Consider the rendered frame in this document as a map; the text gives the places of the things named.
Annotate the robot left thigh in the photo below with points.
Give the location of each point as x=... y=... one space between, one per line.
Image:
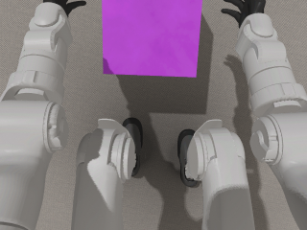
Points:
x=98 y=194

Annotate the carton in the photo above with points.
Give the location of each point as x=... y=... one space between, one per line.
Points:
x=151 y=37

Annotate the left robot hand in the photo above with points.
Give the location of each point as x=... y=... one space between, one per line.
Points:
x=67 y=7

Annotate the right robot upper arm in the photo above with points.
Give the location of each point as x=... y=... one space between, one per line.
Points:
x=280 y=140

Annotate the right robot forearm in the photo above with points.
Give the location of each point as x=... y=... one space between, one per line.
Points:
x=268 y=72

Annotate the robot left foot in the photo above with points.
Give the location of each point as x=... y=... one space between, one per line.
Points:
x=135 y=129

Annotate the left robot forearm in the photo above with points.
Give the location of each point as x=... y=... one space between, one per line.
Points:
x=42 y=62

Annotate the right robot hand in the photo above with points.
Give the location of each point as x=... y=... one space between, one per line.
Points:
x=246 y=8

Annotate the left robot upper arm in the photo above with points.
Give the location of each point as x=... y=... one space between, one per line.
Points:
x=30 y=133

